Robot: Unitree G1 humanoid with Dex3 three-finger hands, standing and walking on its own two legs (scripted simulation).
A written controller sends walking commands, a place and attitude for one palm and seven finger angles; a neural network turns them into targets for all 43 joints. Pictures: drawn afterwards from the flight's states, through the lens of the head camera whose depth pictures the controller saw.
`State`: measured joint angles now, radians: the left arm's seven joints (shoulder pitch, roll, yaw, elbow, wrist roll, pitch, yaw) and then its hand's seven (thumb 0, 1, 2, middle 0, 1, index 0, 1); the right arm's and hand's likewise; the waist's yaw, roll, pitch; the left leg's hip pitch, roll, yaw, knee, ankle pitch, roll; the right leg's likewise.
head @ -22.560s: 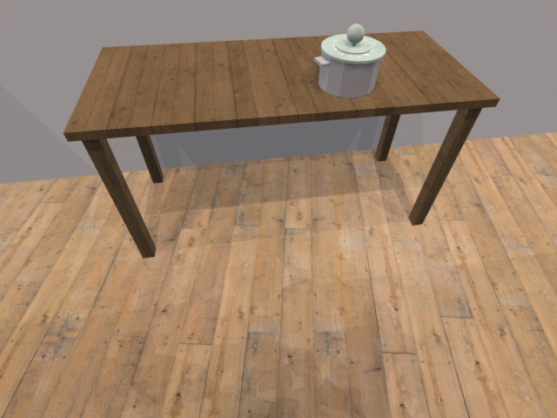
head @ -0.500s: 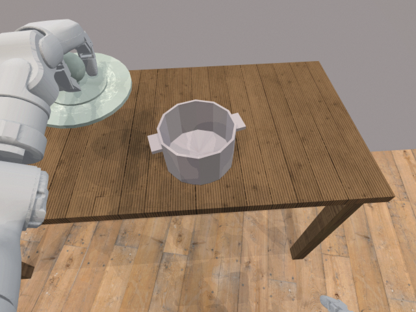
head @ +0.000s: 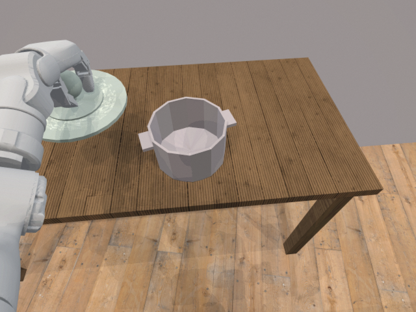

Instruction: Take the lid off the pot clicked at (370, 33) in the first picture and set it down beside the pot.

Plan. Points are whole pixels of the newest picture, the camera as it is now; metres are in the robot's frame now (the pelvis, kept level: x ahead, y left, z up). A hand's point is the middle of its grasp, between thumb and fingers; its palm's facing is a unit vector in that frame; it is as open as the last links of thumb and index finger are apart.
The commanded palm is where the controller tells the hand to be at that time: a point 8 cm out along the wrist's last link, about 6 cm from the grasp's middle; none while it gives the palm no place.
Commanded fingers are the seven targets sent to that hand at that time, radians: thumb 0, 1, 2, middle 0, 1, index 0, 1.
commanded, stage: lower the lid onto the table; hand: left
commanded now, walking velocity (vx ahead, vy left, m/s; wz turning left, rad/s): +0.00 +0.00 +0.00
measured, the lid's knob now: (66, 84) +0.50 +0.25 +0.17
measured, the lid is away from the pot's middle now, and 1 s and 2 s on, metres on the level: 0.22 0.23 0.24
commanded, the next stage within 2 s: none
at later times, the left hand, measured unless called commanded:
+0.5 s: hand (65, 106) +0.48 +0.27 +0.13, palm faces -0.39 -0.05 -0.92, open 7.1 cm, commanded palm +0.49 +0.26 +0.20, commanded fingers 0.00 0.63 0.98 -0.86 -1.05 -0.93 -1.06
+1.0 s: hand (80, 111) +0.50 +0.25 +0.10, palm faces -0.39 -0.08 -0.92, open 7.1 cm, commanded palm +0.50 +0.26 +0.16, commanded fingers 0.00 0.63 0.98 -0.86 -1.05 -0.93 -1.06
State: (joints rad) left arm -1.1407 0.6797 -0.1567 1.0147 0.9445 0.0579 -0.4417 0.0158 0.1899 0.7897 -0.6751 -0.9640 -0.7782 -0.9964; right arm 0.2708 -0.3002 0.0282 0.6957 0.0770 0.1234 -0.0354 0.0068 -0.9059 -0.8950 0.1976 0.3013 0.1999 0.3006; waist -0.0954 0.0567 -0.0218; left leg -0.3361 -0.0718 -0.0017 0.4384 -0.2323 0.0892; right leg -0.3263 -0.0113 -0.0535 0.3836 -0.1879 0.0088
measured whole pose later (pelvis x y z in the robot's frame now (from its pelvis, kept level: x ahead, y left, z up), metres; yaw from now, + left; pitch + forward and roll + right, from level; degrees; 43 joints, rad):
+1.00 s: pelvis +0.02 +0.01 +0.00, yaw -1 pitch +12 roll -2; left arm -1.03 0.66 -0.08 1.08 0.97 -0.03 -0.32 0.01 0.20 0.79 -0.67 -0.96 -0.78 -1.00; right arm 0.31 -0.28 0.01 0.71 0.05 0.13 -0.04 0.01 -0.91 -0.89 0.20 0.30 0.20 0.30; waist -0.12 0.06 -0.05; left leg -0.41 -0.07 0.02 0.48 -0.27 0.10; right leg -0.40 -0.01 -0.03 0.40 -0.21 0.02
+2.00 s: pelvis +0.01 +0.01 -0.01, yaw -2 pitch +15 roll -3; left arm -0.94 0.70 -0.05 1.13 1.00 -0.12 -0.25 0.01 0.20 0.79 -0.67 -0.97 -0.78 -1.00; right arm 0.34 -0.29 0.00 0.73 0.05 0.14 -0.07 0.00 -0.90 -0.89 0.20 0.30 0.20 0.30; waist -0.13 0.05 -0.06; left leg -0.54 -0.05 0.02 0.58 -0.31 0.10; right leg -0.51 0.01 -0.03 0.48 -0.23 0.01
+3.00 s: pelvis +0.00 +0.00 -0.03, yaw -4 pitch +21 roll -4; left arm -0.97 0.73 -0.01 1.23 1.03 -0.12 -0.17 0.00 0.23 0.80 -0.67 -0.98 -0.80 -1.01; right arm 0.39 -0.28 0.02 0.72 0.04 0.17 -0.06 0.00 -0.90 -0.89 0.20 0.30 0.20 0.30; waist -0.18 0.05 -0.10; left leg -0.76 -0.01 0.02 0.78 -0.39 0.09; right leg -0.73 0.04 -0.04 0.65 -0.29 0.00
